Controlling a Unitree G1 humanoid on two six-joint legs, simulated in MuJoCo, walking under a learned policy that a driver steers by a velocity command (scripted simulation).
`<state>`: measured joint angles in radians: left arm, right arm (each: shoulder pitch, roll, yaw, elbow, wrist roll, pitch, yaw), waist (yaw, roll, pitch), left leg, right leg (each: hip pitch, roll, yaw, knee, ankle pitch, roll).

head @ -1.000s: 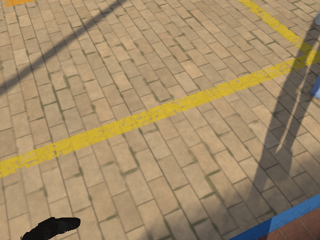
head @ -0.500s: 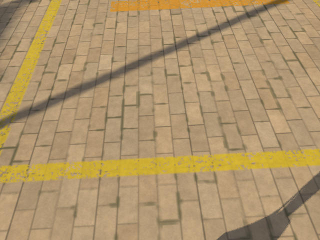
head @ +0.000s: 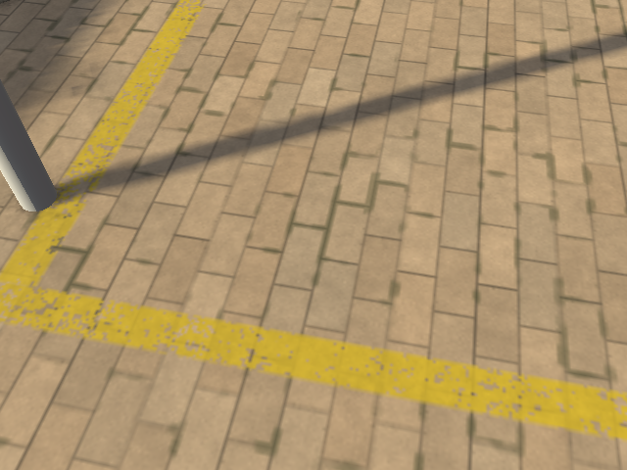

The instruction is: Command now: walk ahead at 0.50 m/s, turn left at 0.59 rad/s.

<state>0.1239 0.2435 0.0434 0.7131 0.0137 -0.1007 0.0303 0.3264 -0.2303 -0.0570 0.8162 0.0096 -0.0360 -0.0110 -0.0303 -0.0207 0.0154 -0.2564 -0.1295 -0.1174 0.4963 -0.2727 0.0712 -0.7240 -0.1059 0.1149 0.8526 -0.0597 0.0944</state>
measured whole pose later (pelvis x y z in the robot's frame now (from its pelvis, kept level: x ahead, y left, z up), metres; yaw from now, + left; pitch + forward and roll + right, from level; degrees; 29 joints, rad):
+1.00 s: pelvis +0.50 +0.03 +0.01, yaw +8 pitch +2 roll +2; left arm 0.07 0.27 0.05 0.76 -0.01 -0.07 -0.02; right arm 0.37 -0.26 -0.06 0.87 0.01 -0.08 0.01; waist -0.08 -0.05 0.01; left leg -0.02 -0.07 0.03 0.22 -0.23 0.05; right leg -0.67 -0.10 0.04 0.64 0.07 0.00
